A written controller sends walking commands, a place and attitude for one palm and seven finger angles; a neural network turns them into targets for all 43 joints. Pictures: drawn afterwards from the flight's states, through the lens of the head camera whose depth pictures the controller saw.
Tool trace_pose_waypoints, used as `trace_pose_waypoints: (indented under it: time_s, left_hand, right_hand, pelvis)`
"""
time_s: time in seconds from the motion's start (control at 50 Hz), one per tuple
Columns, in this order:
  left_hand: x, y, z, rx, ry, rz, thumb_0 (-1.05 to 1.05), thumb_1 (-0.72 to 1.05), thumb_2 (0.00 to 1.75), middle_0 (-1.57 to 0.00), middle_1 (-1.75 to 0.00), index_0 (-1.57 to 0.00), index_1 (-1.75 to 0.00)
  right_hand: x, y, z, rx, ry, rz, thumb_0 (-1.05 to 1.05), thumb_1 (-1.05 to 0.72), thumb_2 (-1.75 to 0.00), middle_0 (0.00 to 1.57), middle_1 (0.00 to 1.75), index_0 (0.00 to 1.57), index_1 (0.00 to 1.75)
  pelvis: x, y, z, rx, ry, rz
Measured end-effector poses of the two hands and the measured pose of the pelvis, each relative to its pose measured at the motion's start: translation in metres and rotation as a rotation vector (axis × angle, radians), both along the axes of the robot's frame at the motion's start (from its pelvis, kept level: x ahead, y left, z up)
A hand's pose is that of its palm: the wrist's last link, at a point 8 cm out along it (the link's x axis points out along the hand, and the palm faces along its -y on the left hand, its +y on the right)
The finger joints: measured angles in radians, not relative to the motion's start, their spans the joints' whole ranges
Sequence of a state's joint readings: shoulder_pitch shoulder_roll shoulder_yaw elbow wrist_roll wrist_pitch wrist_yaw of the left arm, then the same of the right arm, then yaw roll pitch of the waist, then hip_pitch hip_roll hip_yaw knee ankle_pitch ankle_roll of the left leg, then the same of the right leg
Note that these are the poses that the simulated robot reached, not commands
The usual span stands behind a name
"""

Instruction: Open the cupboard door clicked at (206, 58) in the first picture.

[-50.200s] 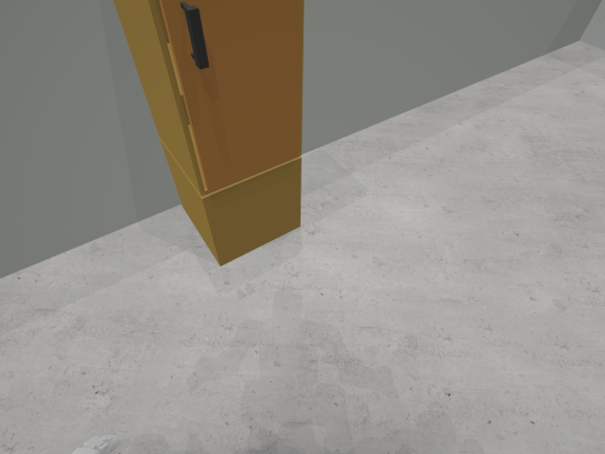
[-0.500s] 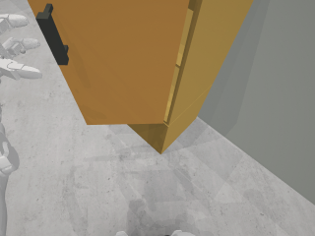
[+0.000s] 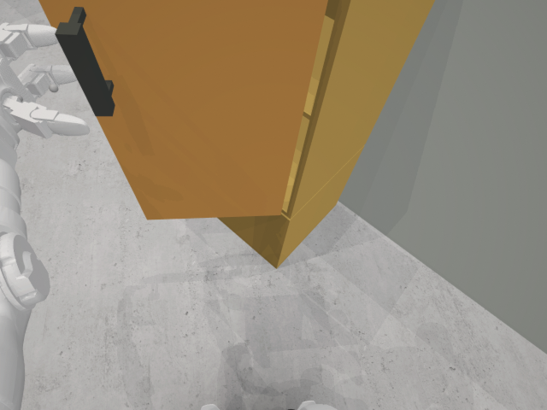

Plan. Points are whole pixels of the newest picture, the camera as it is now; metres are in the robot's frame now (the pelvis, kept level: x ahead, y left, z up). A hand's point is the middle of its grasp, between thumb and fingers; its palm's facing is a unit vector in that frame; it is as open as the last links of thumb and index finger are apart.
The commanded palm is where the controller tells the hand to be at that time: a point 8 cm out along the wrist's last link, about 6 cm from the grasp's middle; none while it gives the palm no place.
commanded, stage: slide the fingers in behind the handle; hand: left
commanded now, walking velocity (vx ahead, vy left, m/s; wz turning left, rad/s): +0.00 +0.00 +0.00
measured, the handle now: (92, 64) +0.56 +0.21 +0.16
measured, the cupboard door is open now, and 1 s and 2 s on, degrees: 46 46 46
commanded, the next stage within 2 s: close the thumb around the handle in 1.20 s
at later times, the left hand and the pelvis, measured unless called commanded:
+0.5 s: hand (84, 93) +0.50 +0.21 +0.16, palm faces +0.01 -1.00 +0.01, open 14.0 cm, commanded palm +0.48 +0.25 +0.15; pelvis -0.01 -0.01 +0.00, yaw +1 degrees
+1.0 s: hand (104, 91) +0.50 +0.18 +0.16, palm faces +0.03 -1.00 +0.00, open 14.0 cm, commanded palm +0.48 +0.23 +0.15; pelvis -0.01 -0.02 +0.00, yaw +0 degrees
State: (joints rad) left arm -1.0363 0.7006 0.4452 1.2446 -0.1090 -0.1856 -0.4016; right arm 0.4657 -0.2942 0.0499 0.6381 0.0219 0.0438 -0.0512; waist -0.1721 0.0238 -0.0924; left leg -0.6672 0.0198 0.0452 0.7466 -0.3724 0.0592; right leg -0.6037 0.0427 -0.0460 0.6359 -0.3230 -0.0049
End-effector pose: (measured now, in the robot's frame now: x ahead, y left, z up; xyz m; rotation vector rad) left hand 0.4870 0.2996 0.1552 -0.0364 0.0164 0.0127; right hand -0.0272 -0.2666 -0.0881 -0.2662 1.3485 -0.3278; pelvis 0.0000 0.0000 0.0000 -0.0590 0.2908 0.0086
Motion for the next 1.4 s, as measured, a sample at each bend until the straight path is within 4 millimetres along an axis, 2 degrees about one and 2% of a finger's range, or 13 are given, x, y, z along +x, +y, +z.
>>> trace_pose_waypoints:
  time_s: [0.18, 0.32, 0.46, 0.64, 0.82, 1.2, 1.4]
  left_hand:
    - [-0.007, -0.008, 0.001, 0.009, 0.0, -0.003, -0.01, -0.5, 0.3, -0.3, -1.2, -0.3, -1.2]
    - [-0.011, -0.017, 0.002, 0.017, -0.006, 0.003, -0.01, -0.5, 0.3, -0.3, -1.2, -0.3, -1.2]
    - [-0.01, -0.031, 0.0, 0.016, 0.013, -0.001, -0.01, -0.5, 0.3, -0.3, -1.2, -0.3, -1.2]
    - [-0.003, -0.055, 0.004, 0.011, -0.008, -0.007, -0.01, -0.5, 0.3, -0.3, -1.2, -0.3, -1.2]
    - [-0.006, -0.062, 0.002, 0.026, -0.004, 0.01, -0.01, -0.5, 0.3, -0.3, -1.2, -0.3, -1.2]
    - [-0.007, -0.061, 0.002, 0.028, 0.01, 0.012, -0.01, -0.5, 0.3, -0.29, -1.2, -0.3, -1.2]
    - [-0.003, -0.059, 0.001, 0.024, 0.004, 0.005, -0.01, -0.47, 0.32, -0.3, -1.2, -0.3, -1.2]
  right_hand:
    - [0.026, 0.005, -0.006, 0.031, -0.064, 0.029, 0.0, -0.91, -0.89, 0.2, 0.3, 0.21, 0.3]
    - [0.035, 0.002, -0.007, 0.033, -0.098, 0.049, 0.0, -0.91, -0.89, 0.2, 0.3, 0.21, 0.3]
    - [0.029, -0.004, -0.007, 0.025, -0.091, 0.058, 0.0, -0.91, -0.89, 0.2, 0.3, 0.21, 0.3]
    - [0.008, -0.01, -0.008, 0.033, -0.065, 0.028, 0.0, -0.91, -0.89, 0.2, 0.3, 0.21, 0.3]
    - [-0.003, -0.011, -0.009, 0.051, -0.055, -0.001, 0.0, -0.91, -0.89, 0.2, 0.3, 0.21, 0.3]
    - [0.017, -0.019, -0.008, 0.035, -0.096, 0.033, 0.0, -0.91, -0.89, 0.2, 0.3, 0.21, 0.3]
    - [0.017, -0.016, -0.007, 0.035, -0.085, 0.028, 0.0, -0.91, -0.89, 0.2, 0.3, 0.21, 0.3]
  pelvis:
    - [0.002, 0.0, 0.0, 0.001, -0.017, 0.004]
    - [-0.001, -0.002, 0.0, 0.004, -0.028, 0.01]
    - [-0.006, -0.006, -0.001, 0.007, -0.032, 0.019]
    - [-0.007, -0.011, -0.001, 0.014, -0.031, 0.007]
    - [-0.007, -0.016, 0.001, 0.018, -0.042, -0.003]
    - [-0.007, -0.019, 0.002, 0.02, -0.042, 0.009]
    - [-0.004, -0.016, 0.001, 0.019, -0.035, 0.006]
